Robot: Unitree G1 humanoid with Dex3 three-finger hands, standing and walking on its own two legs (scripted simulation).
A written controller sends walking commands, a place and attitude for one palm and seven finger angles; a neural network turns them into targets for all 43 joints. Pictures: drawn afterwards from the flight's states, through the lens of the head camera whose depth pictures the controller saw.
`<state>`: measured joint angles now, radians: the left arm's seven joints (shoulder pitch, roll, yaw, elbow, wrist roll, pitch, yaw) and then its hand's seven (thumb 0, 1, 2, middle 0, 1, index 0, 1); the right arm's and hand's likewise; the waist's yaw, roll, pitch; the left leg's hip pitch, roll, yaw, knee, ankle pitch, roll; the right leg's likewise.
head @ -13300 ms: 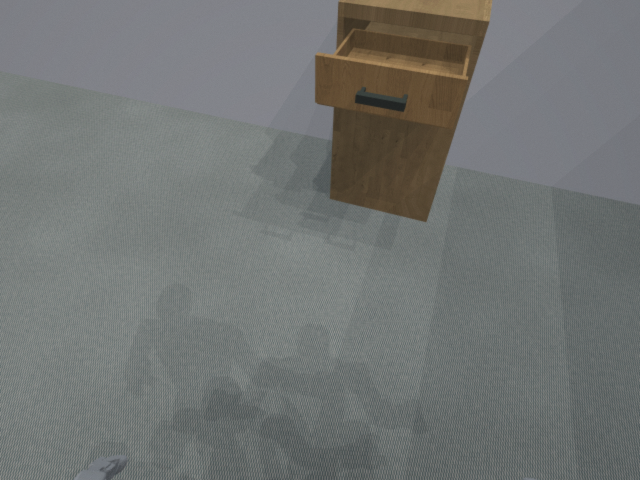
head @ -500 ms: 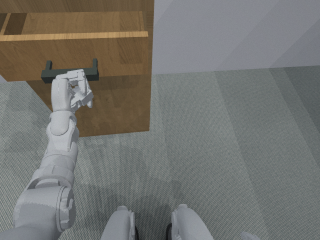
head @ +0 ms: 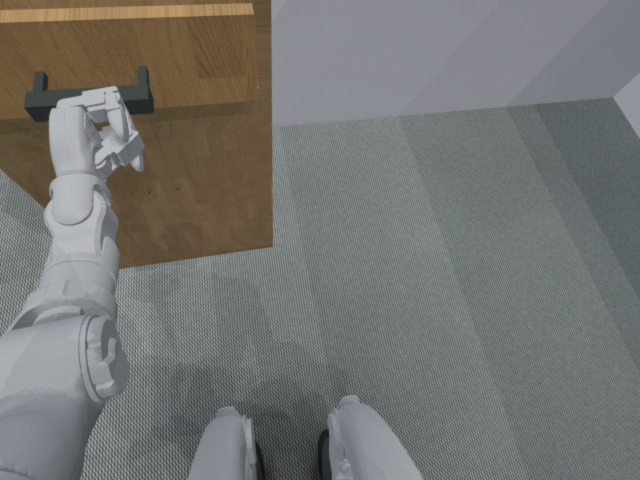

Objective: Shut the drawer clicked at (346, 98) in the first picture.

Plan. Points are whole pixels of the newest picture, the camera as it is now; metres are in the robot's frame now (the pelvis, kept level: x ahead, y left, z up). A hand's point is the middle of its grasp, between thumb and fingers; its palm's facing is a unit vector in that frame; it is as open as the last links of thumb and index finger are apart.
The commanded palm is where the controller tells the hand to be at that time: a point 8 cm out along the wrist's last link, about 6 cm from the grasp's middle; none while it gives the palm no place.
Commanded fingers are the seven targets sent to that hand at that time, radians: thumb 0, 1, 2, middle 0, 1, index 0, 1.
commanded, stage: push the drawer shut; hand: left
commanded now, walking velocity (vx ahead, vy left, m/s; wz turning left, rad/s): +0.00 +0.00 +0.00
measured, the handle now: (93, 89) +0.59 +0.23 +0.05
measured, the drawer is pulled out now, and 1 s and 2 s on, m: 0.03 0.00 0.00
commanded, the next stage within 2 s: pull the fist back off the drawer in 0.72 s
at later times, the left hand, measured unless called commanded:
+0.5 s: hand (127, 118) +0.55 +0.19 +0.04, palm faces +0.11 -0.99 -0.01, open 2.6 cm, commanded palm +0.56 +0.21 +0.05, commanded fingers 0.00 0.90 0.90 -1.40 -1.60 -1.40 -1.60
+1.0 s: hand (123, 114) +0.55 +0.19 +0.05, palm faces +0.11 -0.99 -0.04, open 2.9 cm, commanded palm +0.57 +0.20 +0.05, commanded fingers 0.00 0.90 0.90 -1.40 -1.60 -1.40 -1.60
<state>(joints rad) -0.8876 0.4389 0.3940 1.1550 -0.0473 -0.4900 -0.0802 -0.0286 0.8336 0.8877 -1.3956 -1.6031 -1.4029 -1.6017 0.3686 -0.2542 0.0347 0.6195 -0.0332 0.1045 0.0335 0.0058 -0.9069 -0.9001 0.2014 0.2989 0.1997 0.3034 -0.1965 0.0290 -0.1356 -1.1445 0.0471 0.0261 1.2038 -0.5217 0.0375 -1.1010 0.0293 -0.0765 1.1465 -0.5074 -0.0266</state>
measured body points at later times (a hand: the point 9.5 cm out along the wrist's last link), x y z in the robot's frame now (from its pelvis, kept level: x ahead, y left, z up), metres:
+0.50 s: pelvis -0.01 +0.01 -0.01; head +0.17 +0.05 +0.40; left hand +0.54 +0.24 +0.05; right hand -0.03 -0.25 -0.11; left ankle +0.02 +0.10 -0.64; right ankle +0.01 -0.11 -0.64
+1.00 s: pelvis -0.05 +0.01 -0.03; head +0.14 +0.06 +0.37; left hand +0.54 +0.24 +0.05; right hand -0.09 -0.25 -0.11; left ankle +0.02 +0.10 -0.64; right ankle +0.01 -0.11 -0.64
